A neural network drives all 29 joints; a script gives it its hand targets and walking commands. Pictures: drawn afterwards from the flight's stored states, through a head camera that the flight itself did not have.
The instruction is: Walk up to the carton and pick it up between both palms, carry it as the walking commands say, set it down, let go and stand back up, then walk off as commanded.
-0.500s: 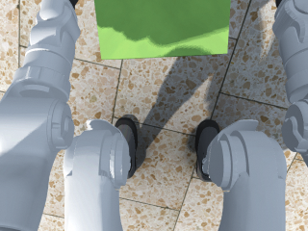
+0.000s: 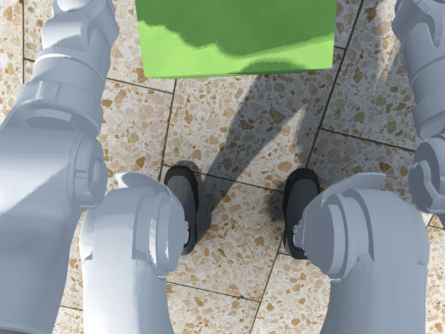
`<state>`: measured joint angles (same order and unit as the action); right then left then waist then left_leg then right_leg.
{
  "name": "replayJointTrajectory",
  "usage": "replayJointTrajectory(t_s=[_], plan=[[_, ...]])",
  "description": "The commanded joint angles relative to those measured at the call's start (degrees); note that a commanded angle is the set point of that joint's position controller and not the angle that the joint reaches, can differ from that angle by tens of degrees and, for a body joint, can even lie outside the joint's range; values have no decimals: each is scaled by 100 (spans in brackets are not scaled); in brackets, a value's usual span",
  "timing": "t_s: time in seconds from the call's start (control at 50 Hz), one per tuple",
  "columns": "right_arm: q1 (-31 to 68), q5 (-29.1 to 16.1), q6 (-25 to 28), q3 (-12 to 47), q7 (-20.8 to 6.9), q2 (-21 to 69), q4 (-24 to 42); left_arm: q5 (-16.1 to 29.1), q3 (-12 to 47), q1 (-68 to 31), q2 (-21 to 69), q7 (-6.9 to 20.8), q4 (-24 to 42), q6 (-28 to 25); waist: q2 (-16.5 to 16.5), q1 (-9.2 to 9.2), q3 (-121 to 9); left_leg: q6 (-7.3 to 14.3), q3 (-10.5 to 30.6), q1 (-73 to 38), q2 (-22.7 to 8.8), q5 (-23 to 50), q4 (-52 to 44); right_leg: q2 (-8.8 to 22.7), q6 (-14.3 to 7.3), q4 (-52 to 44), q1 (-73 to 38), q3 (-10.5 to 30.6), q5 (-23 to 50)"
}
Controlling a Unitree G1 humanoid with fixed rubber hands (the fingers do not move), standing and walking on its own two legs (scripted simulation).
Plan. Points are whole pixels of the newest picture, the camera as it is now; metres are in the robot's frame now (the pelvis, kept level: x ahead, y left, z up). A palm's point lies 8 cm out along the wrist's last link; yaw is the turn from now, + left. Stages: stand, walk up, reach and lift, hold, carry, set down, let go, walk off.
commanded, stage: reach and lift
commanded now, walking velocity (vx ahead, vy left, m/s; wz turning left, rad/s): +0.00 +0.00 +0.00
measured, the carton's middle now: out of the picture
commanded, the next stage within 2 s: none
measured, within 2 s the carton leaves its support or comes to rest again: leaves its support in 1.18 s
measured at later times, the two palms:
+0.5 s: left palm out of the picture +0.55 +0.18 -0.18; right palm out of the picture +0.55 -0.16 -0.19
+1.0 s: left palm out of the picture +0.55 +0.18 -0.18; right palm out of the picture +0.55 -0.17 -0.18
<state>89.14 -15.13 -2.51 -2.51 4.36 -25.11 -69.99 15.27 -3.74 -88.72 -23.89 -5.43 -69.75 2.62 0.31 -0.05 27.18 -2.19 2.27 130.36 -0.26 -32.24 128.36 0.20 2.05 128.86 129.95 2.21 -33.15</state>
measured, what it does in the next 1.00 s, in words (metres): stands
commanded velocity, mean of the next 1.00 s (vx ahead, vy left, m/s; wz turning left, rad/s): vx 0.00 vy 0.00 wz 0.00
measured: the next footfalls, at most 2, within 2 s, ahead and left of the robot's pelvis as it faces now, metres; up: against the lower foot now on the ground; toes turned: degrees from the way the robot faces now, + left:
none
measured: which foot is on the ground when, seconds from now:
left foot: down 0.00-1.00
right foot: down 0.00-1.00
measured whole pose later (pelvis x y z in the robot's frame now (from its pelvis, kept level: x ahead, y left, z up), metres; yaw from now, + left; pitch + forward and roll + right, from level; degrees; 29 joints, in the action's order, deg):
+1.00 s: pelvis +0.01 +0.00 +0.00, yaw +0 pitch +34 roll +0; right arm 87.0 -7.3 -8.5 -7.8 1.6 -20.2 -63.9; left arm 12.0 -7.2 -86.4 -21.6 -4.3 -65.3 6.9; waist 1.1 -0.4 26.4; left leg -2.1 2.3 129.8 1.1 -33.8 129.6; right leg -0.7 3.0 130.0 128.9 3.0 -35.1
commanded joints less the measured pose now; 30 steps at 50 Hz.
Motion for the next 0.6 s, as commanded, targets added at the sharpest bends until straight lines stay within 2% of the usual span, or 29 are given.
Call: replayJointTrajectory(t_s=[0.0, 0.24, 0.36, 0.44, 0.52, 0.58], plan=[[1537, -1, 114, 12, 15, -547, 485, 21, 29, -1544, -511, 24, 506, -113, -1, -42, -6875, -67, -407, -3273, 76, 1834, -823, -61, 33, -959, -3061, -386, 1798], [1754, 279, 197, 12, 63, -156, 507, 219, 387, -1963, 179, 117, 599, -160, 39, -403, -6891, -116, -382, -3289, 247, 1878, -860, -145, -9, -1041, -3335, -417, 1942], [1958, 323, 204, 158, -70, 395, 606, 247, 578, -2240, 726, 226, 690, -195, -8, -440, -6876, -91, -363, -3361, 327, 1890, -900, -197, -28, -1059, -3403, -432, 1964], [2304, 338, 128, 331, -371, 1529, 710, 140, 712, -2638, 1716, 477, 788, -151, 0, -391, -6824, -49, -362, -3362, 393, 1880, -897, -254, -61, -1032, -3366, -428, 1946], [2713, 499, -71, 503, -936, 3434, 932, -33, 899, -3071, 3508, 1009, 886, 43, 14, -432, -6488, 9, -394, -3151, 494, 1733, -872, -340, -141, -962, -3140, -491, 1807], [2568, 650, -254, 399, -1238, 4081, 1090, -134, 819, -2976, 4154, 1292, 1008, 181, 0, -430, -6183, 44, -460, -2929, 540, 1666, -815, -375, -175, -934, -2926, -555, 1738]])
